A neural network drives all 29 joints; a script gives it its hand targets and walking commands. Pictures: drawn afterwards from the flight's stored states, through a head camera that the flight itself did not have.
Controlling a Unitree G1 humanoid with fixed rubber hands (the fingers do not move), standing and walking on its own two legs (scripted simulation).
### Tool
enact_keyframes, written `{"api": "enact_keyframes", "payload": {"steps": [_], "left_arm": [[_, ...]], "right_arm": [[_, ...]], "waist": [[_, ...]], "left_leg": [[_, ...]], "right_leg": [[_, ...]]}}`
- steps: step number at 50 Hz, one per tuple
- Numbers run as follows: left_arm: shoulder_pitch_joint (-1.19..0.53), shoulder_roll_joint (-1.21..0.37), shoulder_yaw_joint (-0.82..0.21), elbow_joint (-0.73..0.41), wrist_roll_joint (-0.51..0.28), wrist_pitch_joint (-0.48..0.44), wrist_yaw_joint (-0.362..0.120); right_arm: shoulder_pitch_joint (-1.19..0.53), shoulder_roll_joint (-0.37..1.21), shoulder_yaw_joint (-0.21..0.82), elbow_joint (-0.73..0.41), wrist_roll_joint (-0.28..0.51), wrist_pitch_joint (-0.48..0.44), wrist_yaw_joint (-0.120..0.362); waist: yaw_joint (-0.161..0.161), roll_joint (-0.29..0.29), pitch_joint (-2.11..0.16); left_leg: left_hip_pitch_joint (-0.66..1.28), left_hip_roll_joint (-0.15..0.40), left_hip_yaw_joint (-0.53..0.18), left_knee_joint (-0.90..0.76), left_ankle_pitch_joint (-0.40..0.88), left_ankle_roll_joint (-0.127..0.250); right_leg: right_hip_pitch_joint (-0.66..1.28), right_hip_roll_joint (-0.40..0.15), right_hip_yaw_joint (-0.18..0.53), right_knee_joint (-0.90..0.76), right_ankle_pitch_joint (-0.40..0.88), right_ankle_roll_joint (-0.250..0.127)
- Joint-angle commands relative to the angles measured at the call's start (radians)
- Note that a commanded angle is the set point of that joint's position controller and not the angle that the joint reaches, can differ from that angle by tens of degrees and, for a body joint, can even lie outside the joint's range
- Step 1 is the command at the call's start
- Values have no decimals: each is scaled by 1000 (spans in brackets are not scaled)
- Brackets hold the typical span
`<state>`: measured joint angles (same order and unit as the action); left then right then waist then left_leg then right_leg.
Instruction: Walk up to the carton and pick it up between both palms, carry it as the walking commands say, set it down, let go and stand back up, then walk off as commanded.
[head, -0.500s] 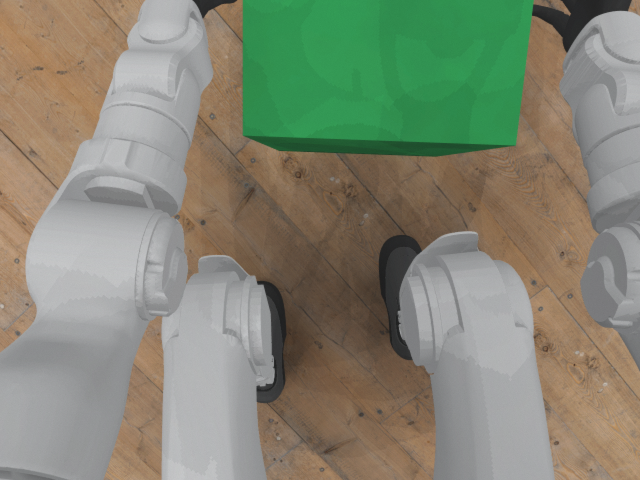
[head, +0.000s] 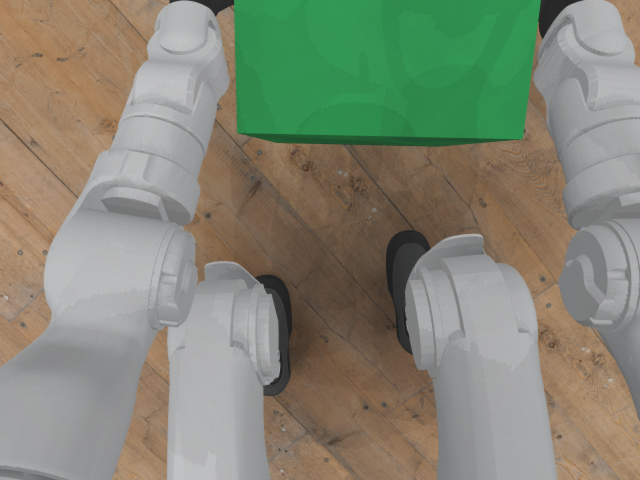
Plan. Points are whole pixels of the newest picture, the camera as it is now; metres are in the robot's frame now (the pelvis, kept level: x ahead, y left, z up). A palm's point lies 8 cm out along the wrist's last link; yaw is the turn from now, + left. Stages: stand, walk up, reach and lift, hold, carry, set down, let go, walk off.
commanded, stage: reach and lift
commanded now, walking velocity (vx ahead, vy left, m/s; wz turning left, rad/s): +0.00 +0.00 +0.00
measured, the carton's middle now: (369, 50) +0.52 -0.09 -0.25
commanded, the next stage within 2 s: none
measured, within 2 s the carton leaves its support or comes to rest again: leaves its support in 0.40 s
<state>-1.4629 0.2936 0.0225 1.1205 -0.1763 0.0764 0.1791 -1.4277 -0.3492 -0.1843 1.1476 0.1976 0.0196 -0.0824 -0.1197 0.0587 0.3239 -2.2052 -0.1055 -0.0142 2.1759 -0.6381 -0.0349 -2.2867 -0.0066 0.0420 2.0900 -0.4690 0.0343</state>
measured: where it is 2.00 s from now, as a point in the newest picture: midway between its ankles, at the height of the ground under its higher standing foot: (341, 333)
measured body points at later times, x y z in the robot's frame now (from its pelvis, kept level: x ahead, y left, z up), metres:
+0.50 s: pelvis +0.00 +0.00 -0.01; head +0.37 -0.03 +0.25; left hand +0.58 +0.07 -0.16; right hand +0.53 -0.27 -0.15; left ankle +0.10 +0.12 -0.35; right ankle +0.14 -0.13 -0.35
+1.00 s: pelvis -0.02 -0.01 +0.03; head +0.34 -0.07 +0.28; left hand +0.58 +0.06 -0.10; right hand +0.53 -0.27 -0.10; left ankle +0.10 +0.12 -0.35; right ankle +0.14 -0.13 -0.35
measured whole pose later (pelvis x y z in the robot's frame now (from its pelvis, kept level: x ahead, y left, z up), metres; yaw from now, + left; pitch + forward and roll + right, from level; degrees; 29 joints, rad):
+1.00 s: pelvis -0.02 -0.01 +0.03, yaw +2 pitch +28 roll +4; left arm -1.48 0.24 0.26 0.79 -0.04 0.31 0.14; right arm -1.46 -0.30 -0.38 0.74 -0.01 0.35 -0.05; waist -0.14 0.05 0.51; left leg -1.98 -0.14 -0.01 2.08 -0.61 -0.07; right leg -2.08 0.05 0.09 2.04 -0.46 0.04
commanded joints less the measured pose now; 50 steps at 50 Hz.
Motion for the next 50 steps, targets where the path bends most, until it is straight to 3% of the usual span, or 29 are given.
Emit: {"api": "enact_keyframes", "payload": {"steps": [1, 2, 3, 4, 5, 8, 9, 10, 11, 12, 15, 16, 17, 18, 19, 21, 22, 28, 30, 32, 33, 35, 36, 38, 40, 41, 46, 47, 50], "left_arm": [[-529, -722, -148, -228, 3, -6, -212], [-541, -750, -127, -230, 11, 0, -222], [-471, -781, -114, -155, 18, 16, -228], [-475, -827, -107, -162, 18, 21, -245], [-542, -844, -117, -207, 14, 21, -258], [-565, -854, -93, -248, 51, 41, -269], [-594, -871, -107, -257, 39, 43, -272], [-587, -837, -100, -274, 65, 42, -264], [-585, -880, -102, -261, 52, 48, -270], [-532, -865, -82, -242, 78, 57, -276], [-580, -876, -102, -283, 57, 73, -280], [-589, -903, -138, -303, 54, 67, -280], [-618, -907, -127, -316, 37, 73, -278], [-624, -949, -155, -337, 31, 67, -278], [-636, -963, -171, -353, 27, 71, -281], [-691, -970, -233, -470, -9, 62, -263], [-628, -979, -220, -425, 1, 75, -260], [-544, -1004, -177, -364, 39, 134, -254], [-533, -995, -179, -381, 48, 143, -255], [-584, -1021, -196, -448, 23, 142, -257], [-640, -1002, -226, -516, -1, 137, -259], [-587, -1017, -215, -470, 26, 144, -265], [-635, -1014, -236, -503, -1, 148, -265], [-654, -995, -230, -536, 8, 163, -271], [-704, -982, -257, -564, -9, 170, -272], [-713, -958, -251, -574, 2, 176, -271], [-702, -1019, -248, -528, -18, 215, -315], [-668, -988, -169, -465, 35, 229, -330], [-698, -1004, -163, -508, 31, 221, -356]], "right_arm": [[-450, 672, 151, -181, -46, 43, 197], [-465, 665, 154, -216, -47, 52, 212], [-508, 622, 133, -258, -62, 48, 213], [-488, 711, 163, -246, -74, 65, 226], [-478, 706, 142, -255, -87, 77, 234], [-508, 755, 162, -278, -70, 110, 271], [-505, 782, 149, -277, -80, 121, 280], [-512, 785, 166, -296, -58, 124, 286], [-475, 818, 153, -257, -78, 139, 290], [-481, 807, 163, -267, -84, 145, 301], [-501, 799, 159, -294, -86, 161, 307], [-525, 826, 161, -330, -74, 151, 309], [-501, 799, 149, -327, -90, 165, 307], [-511, 832, 172, -359, -93, 159, 303], [-514, 834, 170, -359, -88, 162, 312], [-486, 845, 182, -389, -71, 171, 315], [-508, 881, 200, -405, -50, 179, 315], [-504, 841, 224, -441, -104, 232, 343], [-462, 872, 212, -418, -110, 248, 355], [-537, 892, 271, -512, -72, 244, 365], [-515, 939, 292, -527, -69, 257, 363], [-525, 961, 302, -521, -62, 262, 357], [-563, 962, 298, -567, -58, 262, 350], [-646, 964, 350, -611, -32, 268, 334], [-658, 913, 358, -619, -29, 277, 327], [-635, 950, 338, -549, -32, 294, 332], [-671, 981, 365, -561, -67, 324, 312], [-635, 1027, 335, -471, -68, 342, 315], [-535, 1146, 287, -429, -115, 357, 328]], "waist": [[-82, 13, -1145], [-99, -8, -1129], [-108, 59, -1127], [-86, 19, -1127], [-128, 24, -1163], [-64, 65, -1119], [-100, 48, -1151], [-67, 45, -1165], [-99, 33, -1174], [-77, 16, -1117], [-103, 28, -1201], [-91, 82, -1225], [-131, 53, -1216], [-151, 14, -1242], [-120, 64, -1253], [-157, 89, -1438], [-118, 110, -1498], [-123, 1, -1496], [-111, 20, -1475], [-73, -18, -1582], [-102, -56, -1655], [-68, -60, -1658], [-93, -54, -1723], [-26, -27, -1804], [-71, -31, -1825], [-42, -20, -1797], [-80, -106, -1770], [-14, -54, -1638], [-58, -120, -1675]], "left_leg": [[384, -70, 51, -192, 308, -8], [366, -67, 48, -187, 281, 0], [362, -69, 66, -177, 277, 1], [358, -77, 73, -176, 270, 2], [350, -72, 62, -169, 260, 2], [331, -76, 78, -186, 255, 7], [328, -75, 75, -179, 233, 9], [301, -70, 84, -177, 217, 12], [295, -70, 92, -169, 235, 8], [245, -74, 104, -172, 207, 14], [286, -73, 105, -171, 182, 9], [298, -70, 104, -172, 200, 12], [331, -69, 100, -178, 188, 12], [284, -75, 97, -170, 216, 15], [321, -84, 97, -174, 271, 5], [469, -79, 89, -165, 355, -1], [496, -83, 102, -171, 387, -4], [523, -77, 74, -207, 309, 10], [571, -74, 79, -228, 290, 9], [590, -92, 85, -217, 358, 11], [609, -90, 100, -212, 377, 9], [568, -87, 115, -212, 351, 17], [592, -87, 101, -229, 306, 26], [633, -91, 128, -233, 332, 14], [673, -78, 104, -247, 286, 20], [684, -77, 114, -260, 256, 16], [579, -84, 125, -274, 189, 33], [482, -79, 154, -279, 128, 34], [480, -71, 136, -288, 121, 39]], "right_leg": [[689, 56, -110, -78, 371, -8], [678, 57, -110, -79, 349, -9], [654, 58, -116, -79, 326, -19], [688, 56, -117, -94, 317, -12], [693, 53, -111, -77, 328, -16], [613, 56, -106, -87, 299, -16], [643, 57, -109, -90, 303, -19], [671, 54, -101, -74, 315, -11], [682, 60, -103, -85, 322, -13], [647, 59, -109, -91, 294, -4], [705, 52, -103, -91, 283, -11], [685, 61, -107, -84, 301, -17], [691, 57, -113, -99, 289, -18], [720, 61, -124, -87, 342, -9], [694, 62, -120, -81, 375, -17], [719, 66, -125, -75, 437, -19], [790, 72, -126, -81, 457, -6], [751, 71, -157, -97, 347, -2], [688, 68, -167, -102, 302, -4], [796, 77, -158, -95, 382, -2], [870, 78, -166, -115, 433, 6], [898, 85, -144, -121, 438, 9], [910, 87, -149, -125, 404, 7], [988, 84, -135, -149, 400, 14], [988, 84, -137, -155, 362, 4], [962, 84, -141, -155, 321, 4], [1076, 83, -154, -184, 307, 7], [1045, 86, -107, -219, 220, 2], [1057, 91, -112, -232, 221, 4]]}}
